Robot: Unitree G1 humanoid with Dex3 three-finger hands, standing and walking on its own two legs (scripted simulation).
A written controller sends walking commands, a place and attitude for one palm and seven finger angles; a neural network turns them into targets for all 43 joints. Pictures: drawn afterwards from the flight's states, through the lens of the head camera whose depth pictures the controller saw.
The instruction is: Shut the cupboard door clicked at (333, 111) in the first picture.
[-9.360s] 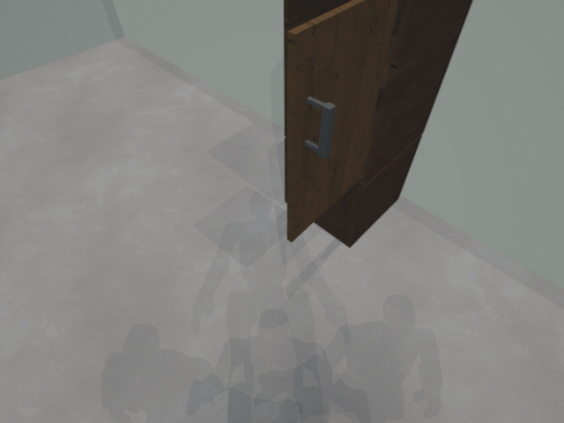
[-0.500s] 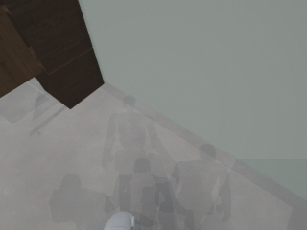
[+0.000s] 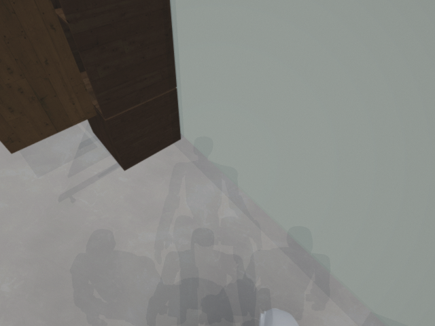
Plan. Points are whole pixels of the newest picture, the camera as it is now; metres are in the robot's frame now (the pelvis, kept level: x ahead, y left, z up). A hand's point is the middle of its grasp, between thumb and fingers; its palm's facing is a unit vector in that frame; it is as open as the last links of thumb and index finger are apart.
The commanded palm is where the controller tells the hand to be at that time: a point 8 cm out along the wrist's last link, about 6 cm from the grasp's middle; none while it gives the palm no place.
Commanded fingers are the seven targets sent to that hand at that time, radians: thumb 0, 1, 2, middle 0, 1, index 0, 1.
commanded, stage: walk to a spot facing it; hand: left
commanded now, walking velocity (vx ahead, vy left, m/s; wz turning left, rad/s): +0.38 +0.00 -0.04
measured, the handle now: out of the picture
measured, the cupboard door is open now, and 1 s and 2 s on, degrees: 91 91 91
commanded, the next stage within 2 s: turn to face it in 0.40 s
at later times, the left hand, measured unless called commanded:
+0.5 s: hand (185, 235) +0.34 +0.11 -0.16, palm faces +0.06 -0.99 -0.15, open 7.3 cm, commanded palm none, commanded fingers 0.00 0.90 0.90 -0.20 -0.30 -0.20 -0.30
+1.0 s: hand (143, 218) +0.38 +0.23 -0.18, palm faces +0.33 -0.92 -0.20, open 7.3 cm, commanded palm none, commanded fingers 0.00 0.90 0.90 -0.20 -0.30 -0.20 -0.30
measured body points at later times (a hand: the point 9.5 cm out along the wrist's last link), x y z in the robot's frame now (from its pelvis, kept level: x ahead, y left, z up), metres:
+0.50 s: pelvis +0.24 -0.06 +0.00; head +0.28 -0.06 +0.44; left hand +0.33 +0.16 -0.15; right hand +0.17 -0.27 -0.16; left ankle +0.15 +0.06 -0.64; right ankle +0.25 -0.15 -0.74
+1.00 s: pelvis +0.37 +0.01 -0.01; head +0.41 +0.05 +0.44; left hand +0.36 +0.27 -0.17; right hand +0.56 -0.21 -0.12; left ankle +0.41 +0.07 -0.74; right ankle +0.40 -0.18 -0.65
